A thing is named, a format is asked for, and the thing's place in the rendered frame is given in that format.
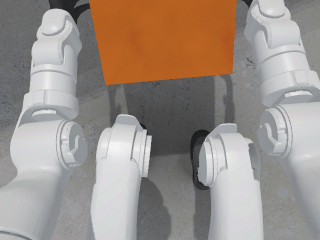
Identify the right robot foot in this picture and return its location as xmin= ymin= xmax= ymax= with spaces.
xmin=190 ymin=129 xmax=210 ymax=190

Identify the right robot upper arm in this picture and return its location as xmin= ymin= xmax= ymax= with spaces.
xmin=257 ymin=101 xmax=320 ymax=240

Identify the left robot upper arm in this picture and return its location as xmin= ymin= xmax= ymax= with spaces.
xmin=0 ymin=119 xmax=88 ymax=240

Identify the robot right forearm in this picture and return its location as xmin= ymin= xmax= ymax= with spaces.
xmin=244 ymin=0 xmax=320 ymax=107

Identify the robot left forearm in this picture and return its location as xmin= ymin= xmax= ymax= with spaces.
xmin=10 ymin=8 xmax=82 ymax=166

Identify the robot right thigh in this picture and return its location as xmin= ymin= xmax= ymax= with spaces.
xmin=200 ymin=133 xmax=264 ymax=240

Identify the left robot hand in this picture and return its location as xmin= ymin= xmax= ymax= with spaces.
xmin=48 ymin=0 xmax=90 ymax=25

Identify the carton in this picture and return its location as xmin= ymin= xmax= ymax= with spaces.
xmin=89 ymin=0 xmax=237 ymax=85

